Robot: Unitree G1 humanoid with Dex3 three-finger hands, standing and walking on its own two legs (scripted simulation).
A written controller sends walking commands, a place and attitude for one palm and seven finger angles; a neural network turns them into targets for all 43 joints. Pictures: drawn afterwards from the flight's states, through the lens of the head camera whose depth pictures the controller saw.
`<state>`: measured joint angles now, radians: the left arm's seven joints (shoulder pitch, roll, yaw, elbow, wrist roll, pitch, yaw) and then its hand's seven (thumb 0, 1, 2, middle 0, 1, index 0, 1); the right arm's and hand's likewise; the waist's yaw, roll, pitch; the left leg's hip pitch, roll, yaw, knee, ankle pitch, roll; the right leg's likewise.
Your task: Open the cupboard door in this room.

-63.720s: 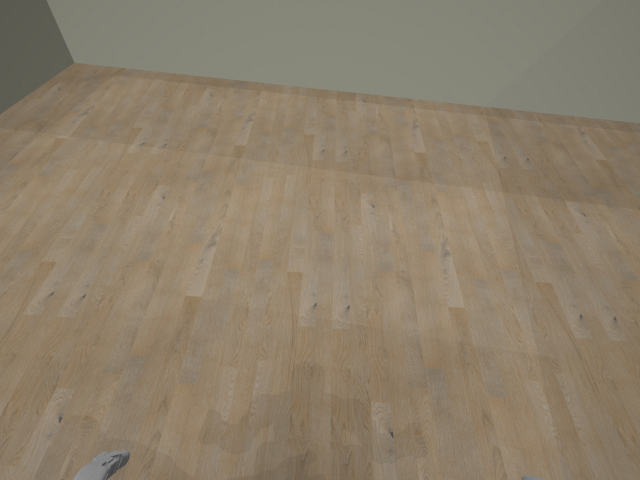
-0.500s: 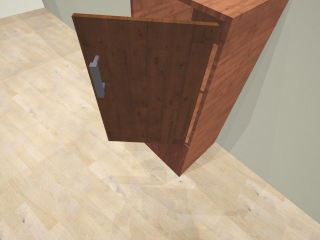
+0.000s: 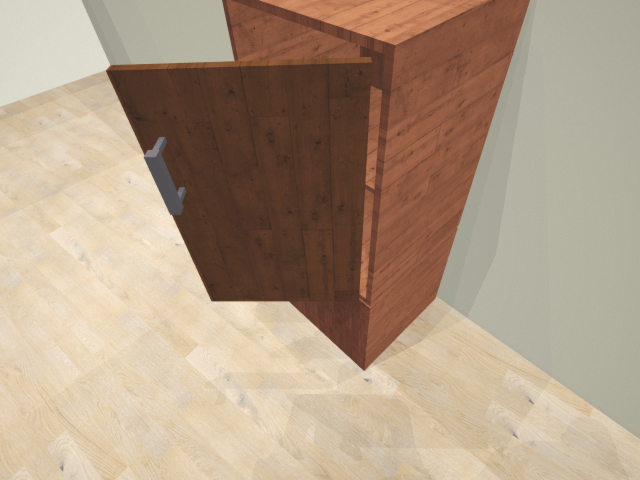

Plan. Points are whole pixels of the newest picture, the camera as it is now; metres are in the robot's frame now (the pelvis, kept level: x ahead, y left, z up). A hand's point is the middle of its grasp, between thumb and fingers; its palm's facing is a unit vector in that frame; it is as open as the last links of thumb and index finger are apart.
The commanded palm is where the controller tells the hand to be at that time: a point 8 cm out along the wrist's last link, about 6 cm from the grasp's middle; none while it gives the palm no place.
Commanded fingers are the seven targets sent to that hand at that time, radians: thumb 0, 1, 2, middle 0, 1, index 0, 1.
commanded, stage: come to a stop and stand still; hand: left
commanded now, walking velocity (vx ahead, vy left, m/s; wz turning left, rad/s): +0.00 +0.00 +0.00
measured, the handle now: (168, 176) +0.56 +0.28 +0.08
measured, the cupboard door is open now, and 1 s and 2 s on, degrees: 45 45 45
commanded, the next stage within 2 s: look again from close up in 0.40 s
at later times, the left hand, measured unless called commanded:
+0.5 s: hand out of the picture +0.01 +0.17 -0.17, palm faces +0.03 -0.98 -0.20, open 7.4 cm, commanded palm none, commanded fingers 0.00 0.90 0.90 -0.20 -0.30 -0.20 -0.30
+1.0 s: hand out of the picture +0.01 +0.18 -0.17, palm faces +0.03 -0.98 -0.20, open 7.4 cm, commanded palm none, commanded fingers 0.00 0.90 0.90 -0.20 -0.30 -0.20 -0.30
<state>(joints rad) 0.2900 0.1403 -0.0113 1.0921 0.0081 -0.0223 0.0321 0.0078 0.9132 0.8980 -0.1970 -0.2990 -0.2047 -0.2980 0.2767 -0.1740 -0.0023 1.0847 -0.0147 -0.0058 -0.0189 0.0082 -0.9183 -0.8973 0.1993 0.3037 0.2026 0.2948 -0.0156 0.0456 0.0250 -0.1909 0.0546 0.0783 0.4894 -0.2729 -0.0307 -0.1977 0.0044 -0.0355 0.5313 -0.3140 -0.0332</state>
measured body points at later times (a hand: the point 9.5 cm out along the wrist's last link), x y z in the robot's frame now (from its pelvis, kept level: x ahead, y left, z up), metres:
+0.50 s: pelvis +0.01 -0.01 +0.00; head +0.02 -0.01 +0.45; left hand +0.01 +0.22 -0.15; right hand +0.01 -0.22 -0.16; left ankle -0.01 +0.14 -0.74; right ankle -0.02 -0.09 -0.74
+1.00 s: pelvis +0.01 +0.01 +0.00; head +0.02 +0.00 +0.45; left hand +0.01 +0.24 -0.15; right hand +0.01 -0.21 -0.16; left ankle -0.01 +0.14 -0.74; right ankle -0.02 -0.09 -0.74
